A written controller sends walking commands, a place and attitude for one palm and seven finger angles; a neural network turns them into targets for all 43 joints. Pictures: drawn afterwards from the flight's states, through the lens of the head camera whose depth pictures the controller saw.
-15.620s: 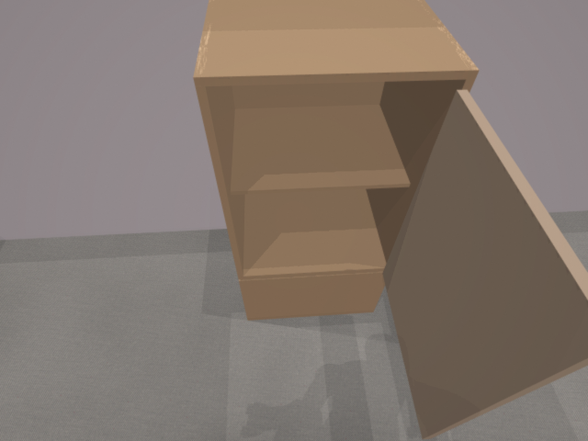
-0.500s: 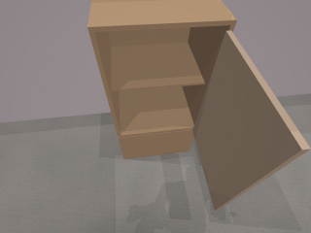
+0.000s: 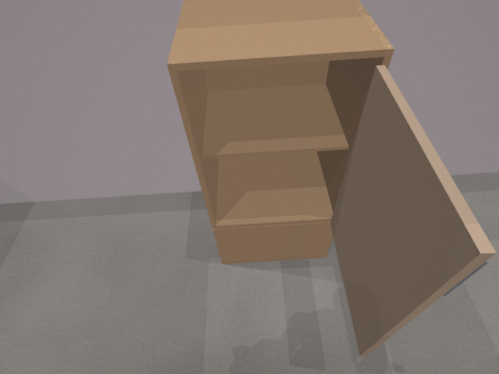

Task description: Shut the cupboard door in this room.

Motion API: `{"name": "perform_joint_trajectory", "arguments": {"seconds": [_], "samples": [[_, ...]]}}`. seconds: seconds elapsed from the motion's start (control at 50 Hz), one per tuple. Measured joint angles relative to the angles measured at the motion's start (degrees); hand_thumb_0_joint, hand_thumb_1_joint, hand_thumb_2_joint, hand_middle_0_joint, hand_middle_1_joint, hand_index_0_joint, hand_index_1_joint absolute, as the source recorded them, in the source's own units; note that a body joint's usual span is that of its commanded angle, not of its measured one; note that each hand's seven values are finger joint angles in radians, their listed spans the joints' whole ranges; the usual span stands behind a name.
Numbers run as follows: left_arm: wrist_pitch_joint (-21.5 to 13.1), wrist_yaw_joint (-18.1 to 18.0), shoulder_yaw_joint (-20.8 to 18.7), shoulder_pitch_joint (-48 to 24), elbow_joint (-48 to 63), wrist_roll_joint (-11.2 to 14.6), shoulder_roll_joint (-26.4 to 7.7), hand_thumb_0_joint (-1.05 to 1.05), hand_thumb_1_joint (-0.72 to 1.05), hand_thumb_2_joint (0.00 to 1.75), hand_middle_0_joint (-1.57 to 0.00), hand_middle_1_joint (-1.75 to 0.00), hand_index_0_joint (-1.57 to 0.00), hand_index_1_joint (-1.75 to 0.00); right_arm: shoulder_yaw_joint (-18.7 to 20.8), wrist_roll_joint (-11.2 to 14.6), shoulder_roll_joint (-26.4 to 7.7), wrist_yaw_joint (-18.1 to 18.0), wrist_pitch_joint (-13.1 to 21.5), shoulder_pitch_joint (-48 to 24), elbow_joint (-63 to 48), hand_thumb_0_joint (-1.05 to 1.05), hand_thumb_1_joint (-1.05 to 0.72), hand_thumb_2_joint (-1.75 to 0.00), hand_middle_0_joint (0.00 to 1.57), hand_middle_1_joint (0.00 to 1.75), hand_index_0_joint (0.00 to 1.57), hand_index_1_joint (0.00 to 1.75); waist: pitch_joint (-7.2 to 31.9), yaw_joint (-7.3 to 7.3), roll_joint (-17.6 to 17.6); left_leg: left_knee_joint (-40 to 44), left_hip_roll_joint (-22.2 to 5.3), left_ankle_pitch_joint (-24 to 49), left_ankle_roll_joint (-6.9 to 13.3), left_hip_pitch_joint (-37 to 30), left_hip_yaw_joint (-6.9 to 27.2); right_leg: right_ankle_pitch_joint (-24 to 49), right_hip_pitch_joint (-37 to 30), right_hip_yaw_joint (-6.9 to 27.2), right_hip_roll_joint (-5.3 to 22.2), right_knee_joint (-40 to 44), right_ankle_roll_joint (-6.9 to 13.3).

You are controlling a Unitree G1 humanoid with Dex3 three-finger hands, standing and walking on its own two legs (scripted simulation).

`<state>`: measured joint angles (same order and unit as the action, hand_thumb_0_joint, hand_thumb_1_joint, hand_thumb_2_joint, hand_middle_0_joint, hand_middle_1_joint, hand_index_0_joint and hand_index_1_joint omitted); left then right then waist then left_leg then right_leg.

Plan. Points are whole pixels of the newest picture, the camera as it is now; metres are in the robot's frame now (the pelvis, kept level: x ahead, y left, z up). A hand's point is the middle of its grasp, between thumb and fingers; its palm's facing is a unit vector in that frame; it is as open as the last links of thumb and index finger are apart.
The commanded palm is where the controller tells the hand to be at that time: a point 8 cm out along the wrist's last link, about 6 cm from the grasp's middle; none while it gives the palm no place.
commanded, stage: turn or walk to find it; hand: left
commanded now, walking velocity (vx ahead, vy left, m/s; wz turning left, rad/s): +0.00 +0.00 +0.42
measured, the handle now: (442, 275) +0.29 -0.30 -0.02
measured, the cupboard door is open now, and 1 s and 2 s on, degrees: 89 89 89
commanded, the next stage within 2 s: stand and wait in 0.26 s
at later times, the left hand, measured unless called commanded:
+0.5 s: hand out of the picture +0.03 +0.18 -0.16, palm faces +0.13 -0.95 -0.29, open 7.4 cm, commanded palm none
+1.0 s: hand out of the picture +0.11 +0.14 -0.17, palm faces -0.09 -0.94 -0.33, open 7.4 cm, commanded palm none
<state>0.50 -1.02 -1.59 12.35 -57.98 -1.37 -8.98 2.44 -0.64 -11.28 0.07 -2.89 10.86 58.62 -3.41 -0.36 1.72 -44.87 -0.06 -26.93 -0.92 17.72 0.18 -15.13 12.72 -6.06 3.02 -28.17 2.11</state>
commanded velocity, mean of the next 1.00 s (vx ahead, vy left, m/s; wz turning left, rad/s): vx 0.00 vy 0.00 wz -0.21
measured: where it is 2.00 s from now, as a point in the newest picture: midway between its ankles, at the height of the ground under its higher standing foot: outside the picture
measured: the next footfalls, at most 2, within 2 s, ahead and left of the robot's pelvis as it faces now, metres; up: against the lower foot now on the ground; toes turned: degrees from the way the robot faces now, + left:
left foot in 0.16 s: +0.01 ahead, +0.14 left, +0.00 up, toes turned +6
right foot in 0.42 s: +0.04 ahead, -0.13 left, +0.00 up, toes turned -11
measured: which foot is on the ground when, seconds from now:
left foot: up 0.00-0.14, down 0.16-0.44, up 0.46-0.70, down 0.72-0.92, up 0.94-1.00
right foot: down 0.00-0.18, up 0.20-0.40, down 0.42-1.00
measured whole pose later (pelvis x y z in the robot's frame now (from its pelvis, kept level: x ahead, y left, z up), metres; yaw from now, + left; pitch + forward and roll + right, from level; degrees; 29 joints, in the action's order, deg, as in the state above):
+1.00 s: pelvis +0.01 -0.07 -0.02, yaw -8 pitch +1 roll +1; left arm 0.9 0.2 -4.3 10.1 -54.2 -1.1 -12.6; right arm 3.5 -1.1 -14.5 -1.7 -3.3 8.5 55.0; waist -6.8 -0.9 3.5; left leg -54.9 -4.9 -29.8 -2.9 19.7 -0.9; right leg -21.3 18.2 -4.1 -2.4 -38.2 5.6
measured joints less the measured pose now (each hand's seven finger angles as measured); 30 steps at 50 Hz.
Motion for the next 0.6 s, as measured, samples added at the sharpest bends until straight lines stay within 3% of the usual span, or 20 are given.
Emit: {"name": "perform_joint_trajectory", "arguments": {"seconds": [0.1,0.18,0.24,0.3,0.36,0.4,0.48,0.6], "samples": [[-0.1,-0.1,-0.8,-0.9,0.1,0.0,-0.5,0.0,0.92,0.9,-0.21,-0.3,-0.2,-0.3,0.1,0.2,0.1,0.0,0.1,1.0,0.7,0.01,-0.91,-0.9,0.2,0.3,0.2,0.3,-1.3,0.14,-1.7,5.6,-0.6,1.8,-0.8,-2.3,-1.7,0.1,0.0,-2.3,1.1,0.1,-0.4],[0.8,0.0,-1.4,-1.1,0.5,0.6,-1.8,0.0,0.92,0.9,-0.21,-0.3,-0.2,-0.3,0.2,-0.4,-0.2,0.0,0.8,2.1,0.5,0.01,-0.91,-0.9,0.2,0.3,0.2,0.3,-1.1,0.48,-2.2,16.5,-0.8,11.3,0.3,-5.4,-1.4,-3.0,3.0,-4.3,2.0,-5.9,-1.5],[2.1,0.1,-2.0,-1.4,0.5,0.5,-3.4,0.0,0.91,0.9,-0.2,-0.3,-0.2,-0.3,0.1,-0.8,0.8,-0.2,1.0,2.2,0.0,0.01,-0.91,-0.9,0.2,0.3,0.2,0.3,-1.0,0.33,-4.5,15.8,0.6,10.5,0.5,-4.5,-1.6,-10.3,7.5,-0.1,2.1,-16.4,-2.8],[2.5,0.4,-2.1,-2.2,0.5,0.6,-3.8,0.01,0.91,0.9,-0.2,-0.3,-0.2,-0.3,-0.1,-0.9,0.8,-0.6,1.3,2.4,-0.5,0.01,-0.91,-0.9,0.2,0.3,0.2,0.3,-0.6,0.84,-3.6,17.9,0.9,11.8,0.3,-4.6,-0.1,-11.7,10.1,2.3,0.9,-23.1,-3.4],[1.7,0.3,-1.8,-2.6,0.7,0.8,-3.7,0.01,0.91,0.9,-0.2,-0.3,-0.19,-0.3,-0.3,-1.1,0.4,-0.9,1.4,2.0,-0.3,0.01,-0.91,-0.9,0.2,0.3,0.2,0.3,-0.3,0.68,-2.3,19.2,0.6,12.7,-0.3,-5.1,0.8,-11.3,8.4,2.9,0.1,-18.3,-3.7],[0.7,0.3,-1.3,-2.1,0.4,0.8,-3.7,0.0,0.91,0.9,-0.2,-0.29,-0.19,-0.3,-0.5,-0.9,0.3,-0.9,1.5,1.5,0.2,0.01,-0.9,-0.9,0.2,0.3,0.2,0.3,0.2,0.14,-1.9,18.4,0.4,12.0,-1.1,-5.3,0.6,-5.4,4.6,3.0,-0.1,-8.6,-3.8],[-0.3,0.2,-0.2,-0.7,-1.7,0.6,-2.0,0.0,0.91,0.9,-0.2,-0.29,-0.19,-0.3,-0.5,-0.4,-0.3,-1.0,0.9,-0.1,0.9,0.01,-0.91,-0.9,0.2,0.3,0.2,0.3,0.8,0.25,0.7,14.7,-1.5,7.0,-1.0,-5.7,0.2,-2.8,1.5,2.9,-2.5,-4.1,0.5],[0.6,0.4,-0.8,0.4,-2.0,0.4,0.0,0.0,0.91,0.9,-0.2,-0.3,-0.2,-0.3,-0.5,0.0,-0.3,-1.5,0.9,-2.5,-0.4,0.01,-0.91,-0.9,0.2,0.3,0.2,0.3,0.3,-0.8,-0.4,9.5,-1.0,2.2,-0.7,-4.5,-1.8,0.1,0.8,5.9,-3.9,0.7,1.9]]}}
